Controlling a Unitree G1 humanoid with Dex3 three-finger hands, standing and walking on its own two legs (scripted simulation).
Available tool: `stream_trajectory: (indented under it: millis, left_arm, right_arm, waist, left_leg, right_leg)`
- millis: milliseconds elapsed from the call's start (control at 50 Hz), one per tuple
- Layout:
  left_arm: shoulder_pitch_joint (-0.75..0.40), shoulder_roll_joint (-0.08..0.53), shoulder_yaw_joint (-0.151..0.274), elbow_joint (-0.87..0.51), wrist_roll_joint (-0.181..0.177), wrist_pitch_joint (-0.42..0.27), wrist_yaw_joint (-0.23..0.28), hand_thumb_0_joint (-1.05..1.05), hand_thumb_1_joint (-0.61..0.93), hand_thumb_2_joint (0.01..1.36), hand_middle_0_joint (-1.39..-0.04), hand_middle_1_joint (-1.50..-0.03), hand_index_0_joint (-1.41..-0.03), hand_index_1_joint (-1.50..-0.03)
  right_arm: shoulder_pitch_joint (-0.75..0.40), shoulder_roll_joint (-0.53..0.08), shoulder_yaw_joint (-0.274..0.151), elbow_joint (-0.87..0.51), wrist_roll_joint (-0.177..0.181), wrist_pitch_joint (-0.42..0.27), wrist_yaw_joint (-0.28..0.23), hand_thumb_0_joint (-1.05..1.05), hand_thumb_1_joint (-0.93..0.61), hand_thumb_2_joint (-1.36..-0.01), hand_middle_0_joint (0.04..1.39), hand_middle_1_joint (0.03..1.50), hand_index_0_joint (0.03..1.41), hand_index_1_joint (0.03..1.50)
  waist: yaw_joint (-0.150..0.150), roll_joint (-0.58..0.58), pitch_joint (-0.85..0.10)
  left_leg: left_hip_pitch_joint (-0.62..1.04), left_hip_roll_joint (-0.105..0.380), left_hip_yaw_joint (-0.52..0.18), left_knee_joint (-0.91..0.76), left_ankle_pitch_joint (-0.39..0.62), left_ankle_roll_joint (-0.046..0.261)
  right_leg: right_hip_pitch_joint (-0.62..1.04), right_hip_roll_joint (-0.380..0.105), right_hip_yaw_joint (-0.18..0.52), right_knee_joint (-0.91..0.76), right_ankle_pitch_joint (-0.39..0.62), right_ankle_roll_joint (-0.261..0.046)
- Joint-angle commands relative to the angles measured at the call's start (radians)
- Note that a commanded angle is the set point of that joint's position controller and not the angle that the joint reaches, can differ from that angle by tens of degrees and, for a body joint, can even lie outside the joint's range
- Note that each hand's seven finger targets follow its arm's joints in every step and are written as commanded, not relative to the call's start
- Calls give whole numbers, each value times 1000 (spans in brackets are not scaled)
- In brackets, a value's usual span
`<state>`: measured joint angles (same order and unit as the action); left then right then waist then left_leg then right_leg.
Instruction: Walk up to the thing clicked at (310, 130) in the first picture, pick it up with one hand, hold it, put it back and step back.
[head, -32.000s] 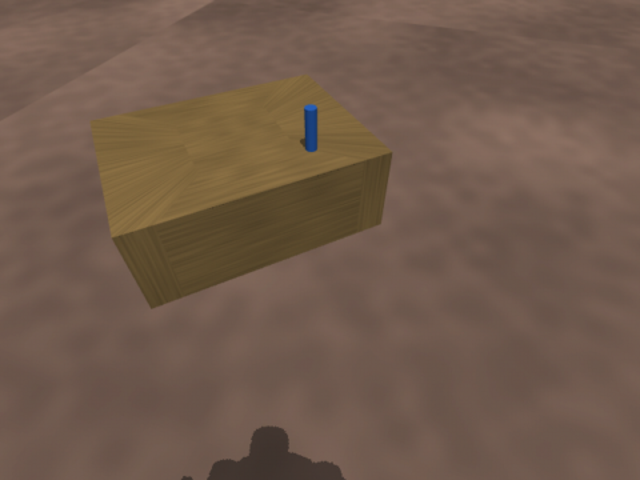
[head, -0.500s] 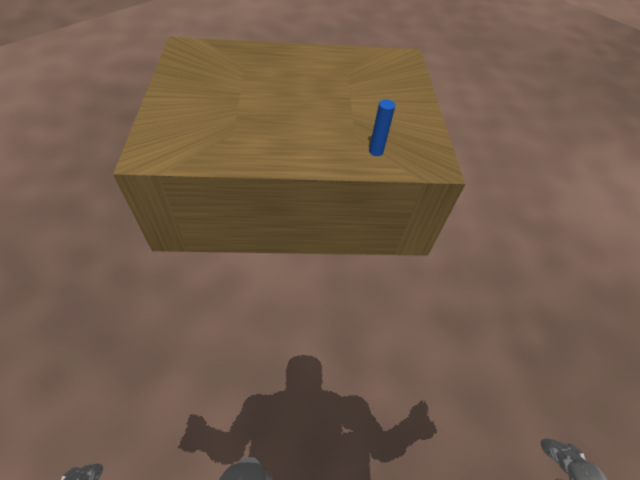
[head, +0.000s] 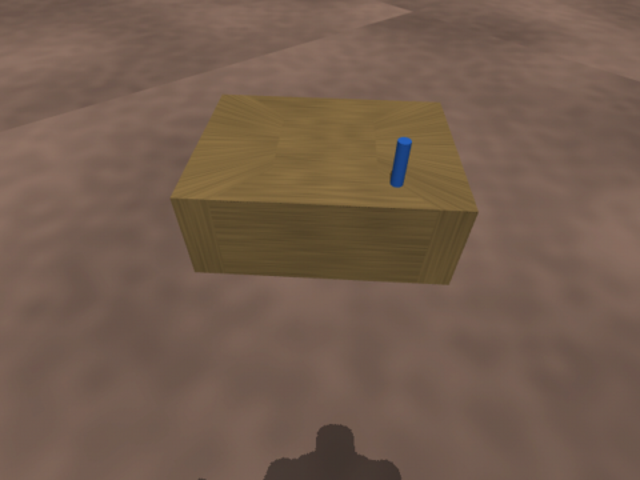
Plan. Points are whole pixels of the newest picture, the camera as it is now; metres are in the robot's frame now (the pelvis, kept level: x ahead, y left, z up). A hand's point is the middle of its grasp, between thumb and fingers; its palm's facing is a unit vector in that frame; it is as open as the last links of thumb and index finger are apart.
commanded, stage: step back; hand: right
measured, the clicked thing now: (400, 163) +1.16 -0.25 -0.29
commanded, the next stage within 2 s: stand in 0.74 s
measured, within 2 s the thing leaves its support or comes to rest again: neither
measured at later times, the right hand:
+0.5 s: hand out of the picture +0.14 -0.28 -0.16, palm faces -0.06 +0.92 -0.38, open 7.4 cm
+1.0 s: hand out of the picture +0.16 -0.25 -0.14, palm faces +0.01 +0.94 -0.33, open 7.4 cm
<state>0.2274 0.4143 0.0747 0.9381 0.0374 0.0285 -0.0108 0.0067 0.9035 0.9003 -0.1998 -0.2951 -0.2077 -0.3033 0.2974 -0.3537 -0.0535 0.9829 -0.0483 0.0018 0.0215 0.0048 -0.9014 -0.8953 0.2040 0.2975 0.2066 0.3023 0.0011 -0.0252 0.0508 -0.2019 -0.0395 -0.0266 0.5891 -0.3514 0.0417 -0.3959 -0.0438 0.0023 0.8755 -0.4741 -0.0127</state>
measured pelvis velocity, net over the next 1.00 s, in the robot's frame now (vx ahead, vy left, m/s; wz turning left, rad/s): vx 0.06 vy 0.01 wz -0.02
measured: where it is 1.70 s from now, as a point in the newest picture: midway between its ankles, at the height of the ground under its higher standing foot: outside the picture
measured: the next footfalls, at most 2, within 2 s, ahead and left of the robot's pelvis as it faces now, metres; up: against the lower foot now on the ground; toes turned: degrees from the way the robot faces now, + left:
right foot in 0.18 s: +0.08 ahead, -0.14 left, +0.00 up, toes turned -2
left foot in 0.50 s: +0.16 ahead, +0.13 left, +0.00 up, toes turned +1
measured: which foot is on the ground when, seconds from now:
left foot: down 0.00-0.20, up 0.22-0.48, down 0.50-1.00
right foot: up 0.00-0.16, down 0.18-1.00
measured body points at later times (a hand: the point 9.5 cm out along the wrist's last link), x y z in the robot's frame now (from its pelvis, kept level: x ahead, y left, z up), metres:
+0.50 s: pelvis +0.05 -0.01 +0.00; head +0.08 -0.02 +0.44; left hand +0.10 +0.30 -0.12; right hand +0.14 -0.33 -0.13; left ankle +0.12 +0.12 -0.73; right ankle +0.05 -0.13 -0.73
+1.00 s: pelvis +0.06 +0.01 +0.01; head +0.07 +0.01 +0.46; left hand +0.16 +0.30 -0.12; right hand +0.16 -0.29 -0.11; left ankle +0.12 +0.13 -0.73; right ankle +0.04 -0.14 -0.73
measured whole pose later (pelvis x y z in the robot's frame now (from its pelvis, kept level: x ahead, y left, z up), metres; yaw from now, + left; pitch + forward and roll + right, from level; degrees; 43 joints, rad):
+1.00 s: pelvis +0.06 +0.01 +0.01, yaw -1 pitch -3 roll +0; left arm 0.11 0.35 -0.01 1.10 0.01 -0.03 -0.01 0.01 0.90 0.90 -0.20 -0.30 -0.21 -0.30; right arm 0.06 -0.34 -0.01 1.10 -0.01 -0.02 0.02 0.00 -0.90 -0.90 0.20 0.30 0.21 0.30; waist 0.00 0.00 0.07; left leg -0.22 0.03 0.03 0.43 -0.15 0.00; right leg -0.11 -0.03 0.00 0.42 -0.26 0.03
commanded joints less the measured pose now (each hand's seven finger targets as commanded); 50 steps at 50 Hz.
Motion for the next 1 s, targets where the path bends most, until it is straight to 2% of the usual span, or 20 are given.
stream_trajectory:
  millis: [0, 60, 140, 160, 180, 200, 220, 300, 360, 420, 480, 500, 520, 540, 560, 600, 660, 720, 920, 980]
  left_arm:
    - [-53, 186, 46, -75, -15, -52, -10, 0, 900, 900, -200, -300, -200, -300]
    - [-92, 171, 47, -74, -10, -52, -18, 0, 900, 900, -200, -300, -200, -300]
    - [69, 161, 57, -4, -6, -71, -3, 0, 900, 900, -200, -300, -200, -300]
    - [93, 188, 65, 4, 3, -82, 7, 0, 900, 900, -200, -300, -200, -300]
    - [133, 261, 83, -2, 18, -93, 17, 0, 900, 900, -200, -300, -200, -300]
    - [70, 304, 89, -30, 12, -93, 17, 0, 900, 900, -200, -300, -200, -300]
    - [7, 319, 89, -53, 8, -92, 16, 0, 900, 900, -200, -300, -200, -300]
    - [-17, 224, 58, -50, -13, -112, 22, 0, 900, 900, -200, -300, -200, -300]
    - [-60, 223, 45, -59, -10, -109, 24, 0, 900, 900, -200, -300, -200, -300]
    - [-68, 205, 28, -60, -22, -93, 31, 0, 900, 900, -200, -300, -200, -300]
    - [-65, 184, 15, -70, -29, -70, 33, 0, 900, 900, -200, -300, -200, -300]
    - [-55, 155, 4, -76, -35, -65, 32, 0, 900, 900, -200, -300, -200, -300]
    - [-23, 131, -4, -62, -48, -50, 34, 0, 900, 900, -200, -300, -200, -300]
    - [-17, 154, 5, -36, -49, -39, 41, 0, 900, 900, -200, -300, -200, -300]
    - [-23, 158, 4, -17, -41, -39, 40, 0, 900, 900, -200, -300, -200, -300]
    - [-7, 156, 3, 7, -30, -49, 33, 0, 900, 900, -200, -300, -200, -300]
    - [-39, 205, 18, 12, -24, -62, 34, 0, 900, 900, -200, -300, -200, -300]
    - [-98, 145, -22, 44, -37, -61, 17, 0, 900, 900, -200, -300, -200, -300]
    - [-151, 152, -36, 103, -33, -78, 14, 0, 900, 900, -200, -300, -200, -300]
    - [-164, 159, -35, 118, -33, -74, 14, 0, 900, 900, -200, -300, -200, -300]
  right_arm:
    - [-136, -265, -59, -110, 0, -55, -23, 0, -900, -900, 200, 300, 200, 300]
    - [-75, -299, -75, -91, 2, -48, -17, 0, -900, -900, 200, 300, 200, 300]
    - [-143, -246, -60, -117, 10, -19, -18, 0, -900, -900, 200, 300, 200, 300]
    - [-95, -178, -39, -117, 16, -18, -20, 0, -900, -900, 200, 300, 200, 300]
    - [-91, -118, -18, -140, 21, -24, -19, 0, -900, -900, 200, 300, 200, 300]
    - [-109, -182, -37, -136, 13, -19, -32, 0, -900, -900, 200, 300, 200, 300]
    - [-80, -242, -57, -116, 14, -22, -37, 0, -900, -900, 200, 300, 200, 300]
    - [-52, -211, -46, -71, 24, -32, -25, 0, -900, -900, 200, 300, 200, 300]
    - [-51, -186, -39, -68, 21, -22, -21, 0, -900, -900, 200, 300, 200, 300]
    - [-91, -165, -33, -64, 27, -27, -24, 0, -900, -900, 200, 300, 200, 300]
    - [-65, -194, -44, -40, 25, -32, -39, 0, -900, -900, 200, 300, 200, 300]
    - [-70, -244, -53, -43, 19, -34, -45, 0, -900, -900, 200, 300, 200, 300]
    - [-141, -273, -48, -67, 22, -35, -47, 0, -900, -900, 200, 300, 200, 300]
    - [-191, -306, -49, -75, 32, -32, -44, 0, -900, -900, 200, 300, 200, 300]
    - [-225, -292, -48, -66, 27, -26, -43, 0, -900, -900, 200, 300, 200, 300]
    - [-261, -259, -31, -62, 25, -19, -42, 0, -900, -900, 200, 300, 200, 300]
    - [-260, -222, -20, -48, 33, -19, -40, 0, -900, -900, 200, 300, 200, 300]
    - [-223, -210, -9, 0, 40, -29, -25, 0, -900, -900, 200, 300, 200, 300]
    - [-283, -201, -2, 55, 40, -46, -15, 0, -900, -900, 200, 300, 200, 300]
    - [-284, -192, 0, 68, 41, -41, -15, 0, -900, -900, 200, 300, 200, 300]
  waist:
    - [22, 144, 86]
    - [-21, 196, 63]
    - [72, 132, -16]
    - [76, -3, -52]
    - [90, -200, -56]
    - [84, -121, -13]
    - [58, -100, 48]
    - [25, -52, 28]
    - [13, -94, -5]
    - [14, -122, -52]
    - [-3, -45, -114]
    - [2, 53, -144]
    - [31, 121, -155]
    - [31, 162, -158]
    - [40, 153, -130]
    - [57, 135, -121]
    - [23, 82, -110]
    - [-11, 96, -125]
    - [-2, 13, -104]
    - [-6, 5, -72]
  left_leg:
    - [-40, 228, -267, -326, -213, 120]
    - [-96, 242, -264, -332, -278, 126]
    - [-225, 175, -132, -87, -222, 78]
    - [-289, 114, -74, 96, -176, 45]
    - [-448, -27, -20, 355, -198, -5]
    - [-451, -6, -79, 434, -233, -15]
    - [-411, 37, -107, 437, -239, -18]
    - [-331, 64, -112, 381, -73, -26]
    - [-180, 78, -41, 229, -56, -47]
    - [-83, 59, 53, 37, 58, -42]
    - [62, 81, 18, -100, 415, 1]
    - [97, 191, -104, -96, 555, 40]
    - [37, 313, -256, -156, 484, 122]
    - [-61, 382, -305, -167, 417, 194]
    - [-122, 362, -274, -180, 341, 179]
    - [-112, 268, -158, -130, 268, 88]
    - [-111, 168, -70, -23, 256, 8]
    - [44, 173, -86, -148, 188, 12]
    - [96, 181, -58, -223, 364, -9]
    - [79, 170, -51, -263, 266, -21]
  right_leg:
    - [-108, -11, 23, -38, 82, -7]
    - [4, 12, -14, -123, 53, 1]
    - [327, 56, -35, -389, 169, -9]
    - [426, 10, 78, -458, 124, -18]
    - [467, -210, 460, -593, -13, -85]
    - [330, -337, 597, -664, -195, -167]
    - [218, -374, 643, -665, -230, -236]
    - [236, -223, 289, -542, 323, -156]
    - [133, -217, 173, -489, 492, -167]
    - [168, -170, 75, -363, 765, -130]
    - [149, -105, 35, -199, 705, -56]
    - [91, -53, 18, -144, 544, -28]
    - [90, 26, -4, -101, 283, 2]
    - [168, 30, -8, -101, 42, -2]
    - [214, 22, 2, -133, 6, -11]
    - [222, -4, 32, -286, 161, -26]
    - [197, -75, 149, -382, 344, -55]
    - [116, -66, 121, -429, 209, -34]
    - [247, -80, 86, -540, 392, -3]
    - [235, -83, 93, -583, 311, -1]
